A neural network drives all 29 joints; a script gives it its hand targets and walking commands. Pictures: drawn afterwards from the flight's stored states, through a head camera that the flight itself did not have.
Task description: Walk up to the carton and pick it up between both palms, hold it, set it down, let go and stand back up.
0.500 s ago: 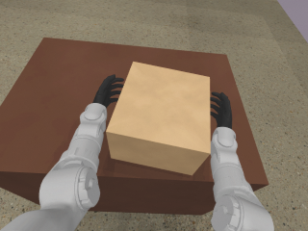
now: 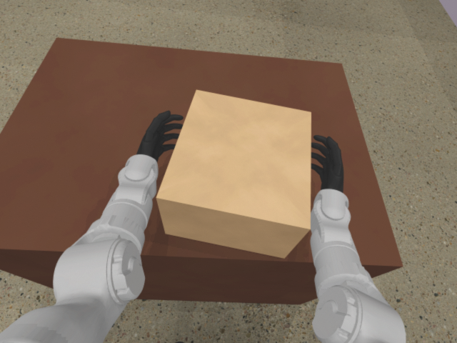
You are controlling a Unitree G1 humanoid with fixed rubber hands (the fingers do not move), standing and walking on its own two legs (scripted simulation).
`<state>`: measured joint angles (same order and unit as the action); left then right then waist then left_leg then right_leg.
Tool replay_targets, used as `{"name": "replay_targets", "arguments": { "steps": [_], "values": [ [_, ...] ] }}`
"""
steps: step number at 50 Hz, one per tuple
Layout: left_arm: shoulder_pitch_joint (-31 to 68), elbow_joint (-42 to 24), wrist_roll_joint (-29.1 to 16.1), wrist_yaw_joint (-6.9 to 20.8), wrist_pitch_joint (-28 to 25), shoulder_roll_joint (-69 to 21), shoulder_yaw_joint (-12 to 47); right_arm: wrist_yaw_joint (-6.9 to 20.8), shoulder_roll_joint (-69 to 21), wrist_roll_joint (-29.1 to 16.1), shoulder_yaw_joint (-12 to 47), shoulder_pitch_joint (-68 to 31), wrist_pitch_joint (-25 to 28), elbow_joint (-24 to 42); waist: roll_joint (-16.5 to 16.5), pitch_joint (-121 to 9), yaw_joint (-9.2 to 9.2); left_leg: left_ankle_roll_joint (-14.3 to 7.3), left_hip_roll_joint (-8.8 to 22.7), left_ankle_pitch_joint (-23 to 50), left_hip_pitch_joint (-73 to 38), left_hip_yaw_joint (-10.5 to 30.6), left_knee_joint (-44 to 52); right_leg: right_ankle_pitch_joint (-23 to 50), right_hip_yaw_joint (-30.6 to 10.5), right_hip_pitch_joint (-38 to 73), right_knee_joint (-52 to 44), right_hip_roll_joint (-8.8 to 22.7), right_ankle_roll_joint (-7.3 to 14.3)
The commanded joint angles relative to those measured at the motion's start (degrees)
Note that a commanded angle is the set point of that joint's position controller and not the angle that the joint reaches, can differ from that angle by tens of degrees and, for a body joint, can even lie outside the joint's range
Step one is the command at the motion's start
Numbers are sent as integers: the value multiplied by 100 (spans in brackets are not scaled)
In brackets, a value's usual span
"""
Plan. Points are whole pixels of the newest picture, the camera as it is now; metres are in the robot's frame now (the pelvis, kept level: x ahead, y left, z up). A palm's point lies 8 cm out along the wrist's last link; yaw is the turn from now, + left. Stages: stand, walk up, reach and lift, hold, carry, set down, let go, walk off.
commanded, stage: set down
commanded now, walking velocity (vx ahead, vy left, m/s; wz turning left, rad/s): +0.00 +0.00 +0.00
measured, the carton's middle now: (239, 172) +0.43 -0.02 -0.01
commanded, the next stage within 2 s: none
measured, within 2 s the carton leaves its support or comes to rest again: neither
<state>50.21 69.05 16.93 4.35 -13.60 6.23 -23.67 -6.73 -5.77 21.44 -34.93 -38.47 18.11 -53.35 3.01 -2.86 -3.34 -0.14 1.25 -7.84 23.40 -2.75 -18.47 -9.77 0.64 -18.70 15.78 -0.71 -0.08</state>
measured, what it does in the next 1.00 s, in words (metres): stands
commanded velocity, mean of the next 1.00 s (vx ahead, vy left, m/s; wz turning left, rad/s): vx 0.00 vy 0.00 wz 0.00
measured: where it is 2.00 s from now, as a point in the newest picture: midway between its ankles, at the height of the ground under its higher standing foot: outside the picture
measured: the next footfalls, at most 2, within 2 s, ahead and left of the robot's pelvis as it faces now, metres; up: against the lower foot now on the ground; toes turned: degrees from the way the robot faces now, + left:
none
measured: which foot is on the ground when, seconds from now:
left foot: down 0.00-1.00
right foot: down 0.00-1.00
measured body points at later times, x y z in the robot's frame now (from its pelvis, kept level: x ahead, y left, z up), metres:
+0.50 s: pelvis -0.01 +0.00 +0.00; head +0.09 +0.03 +0.44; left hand +0.45 +0.14 +0.02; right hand +0.39 -0.18 +0.03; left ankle +0.00 +0.11 -0.75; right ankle -0.04 -0.12 -0.75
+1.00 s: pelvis -0.01 +0.00 +0.00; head +0.09 +0.04 +0.43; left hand +0.45 +0.14 +0.02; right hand +0.39 -0.18 +0.03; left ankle +0.00 +0.11 -0.75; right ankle -0.04 -0.12 -0.75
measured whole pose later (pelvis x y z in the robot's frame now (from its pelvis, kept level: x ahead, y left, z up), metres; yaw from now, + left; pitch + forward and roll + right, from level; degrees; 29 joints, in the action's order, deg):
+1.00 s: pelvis -0.01 +0.00 +0.00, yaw +0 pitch +16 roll -1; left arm 53.4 70.4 23.7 4.8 -17.7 5.4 -30.2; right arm -5.2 -6.6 25.8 -40.7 -40.5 21.8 -52.9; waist 3.7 -2.8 -3.2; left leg -0.6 1.1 -6.2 28.0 -2.8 -18.5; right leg -8.6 0.8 -23.6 16.7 -0.5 -0.2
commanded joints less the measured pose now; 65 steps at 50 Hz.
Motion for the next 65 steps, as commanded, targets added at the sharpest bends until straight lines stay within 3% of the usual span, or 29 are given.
{"name": "replay_targets", "arguments": {
  "steps": [1, 27, 65],
  "values": [
    [3365, -202, 170, 403, -475, -2938, 1009, 843, -3091, 462, 1920, -3282, 399, -112, -486, -3940, 17, 215, 46, 2465, -1967, -273, -370, 3571, 397, 1250, 480, 100, -296],
    [3112, 281, 617, 367, -570, -2774, 483, 908, -2927, 740, 1338, -3006, 374, -455, -523, -3346, 73, 202, 110, 1864, -1957, -275, -268, 2213, 474, 403, 192, 78, -168],
    [2657, 92, 1089, 380, -328, -2464, -102, 935, -2734, 1050, 831, -2462, 171, -467, -475, -2768, 13, 85, 112, 1342, -1867, -242, -200, 1419, 513, -266, 87, 86, -205]
  ]
}}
